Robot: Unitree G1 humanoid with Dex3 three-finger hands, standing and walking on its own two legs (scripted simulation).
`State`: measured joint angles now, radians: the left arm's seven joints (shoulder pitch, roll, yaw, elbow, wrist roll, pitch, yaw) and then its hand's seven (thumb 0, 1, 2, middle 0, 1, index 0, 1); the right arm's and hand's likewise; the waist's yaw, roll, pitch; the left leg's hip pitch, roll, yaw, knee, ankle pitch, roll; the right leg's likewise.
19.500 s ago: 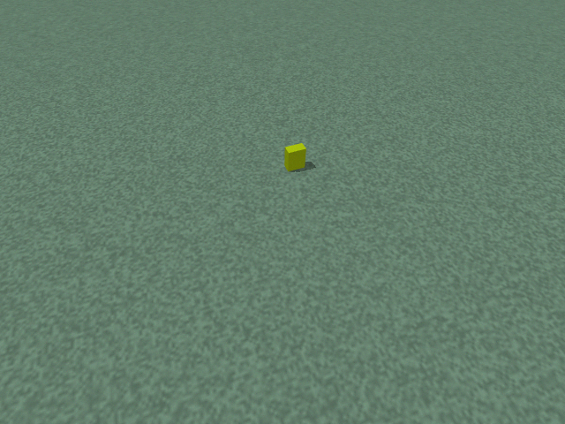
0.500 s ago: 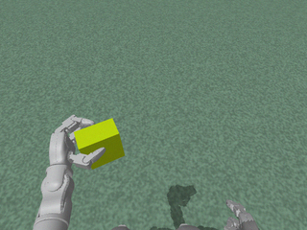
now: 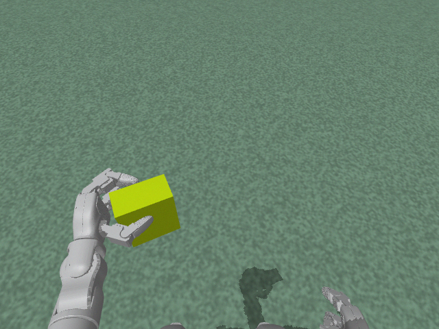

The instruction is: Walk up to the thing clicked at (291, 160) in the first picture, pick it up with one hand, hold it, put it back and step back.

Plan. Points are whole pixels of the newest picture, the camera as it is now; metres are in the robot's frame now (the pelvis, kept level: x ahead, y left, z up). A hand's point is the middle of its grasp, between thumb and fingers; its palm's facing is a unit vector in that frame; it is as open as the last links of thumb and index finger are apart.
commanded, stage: hold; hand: left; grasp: from the side
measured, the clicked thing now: (148, 212) +0.33 +0.14 +0.01
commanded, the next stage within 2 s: crouch in 1.56 s
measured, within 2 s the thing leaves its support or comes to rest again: neither
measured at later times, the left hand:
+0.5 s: hand (129, 207) +0.32 +0.17 +0.05, palm faces +0.11 -0.99 +0.01, open 9.5 cm
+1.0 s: hand (128, 205) +0.32 +0.17 +0.04, palm faces +0.11 -0.99 +0.00, open 9.5 cm
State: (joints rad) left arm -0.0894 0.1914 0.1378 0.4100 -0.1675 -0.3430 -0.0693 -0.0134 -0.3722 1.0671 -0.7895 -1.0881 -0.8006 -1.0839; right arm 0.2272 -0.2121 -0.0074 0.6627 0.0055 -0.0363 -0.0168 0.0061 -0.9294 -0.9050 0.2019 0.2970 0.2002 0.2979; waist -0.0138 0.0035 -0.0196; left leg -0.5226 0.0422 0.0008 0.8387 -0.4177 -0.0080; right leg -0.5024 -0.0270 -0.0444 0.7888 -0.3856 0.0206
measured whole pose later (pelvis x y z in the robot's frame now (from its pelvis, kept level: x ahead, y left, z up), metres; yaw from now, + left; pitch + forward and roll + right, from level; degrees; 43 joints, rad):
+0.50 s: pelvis +0.00 -0.01 +0.00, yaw +0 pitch +6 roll -1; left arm -0.09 0.18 0.15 0.42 -0.18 -0.36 -0.07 -0.01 -0.37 1.07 -0.78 -1.10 -0.79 -1.09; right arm 0.22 -0.22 -0.01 0.67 0.01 -0.04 -0.02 0.01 -0.93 -0.91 0.20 0.30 0.20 0.30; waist -0.02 0.00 -0.02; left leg -0.51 0.04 0.00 0.82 -0.41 -0.01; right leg -0.49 -0.03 -0.05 0.78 -0.38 0.01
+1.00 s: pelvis +0.00 +0.00 +0.00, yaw +0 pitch +6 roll -1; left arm -0.11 0.18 0.15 0.44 -0.16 -0.36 -0.06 -0.01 -0.37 1.07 -0.78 -1.09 -0.80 -1.09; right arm 0.23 -0.21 -0.01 0.67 0.00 -0.03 -0.02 0.01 -0.93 -0.91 0.20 0.30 0.20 0.30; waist -0.02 0.01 -0.02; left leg -0.51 0.04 0.00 0.83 -0.41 -0.01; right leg -0.50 -0.03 -0.05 0.78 -0.39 0.02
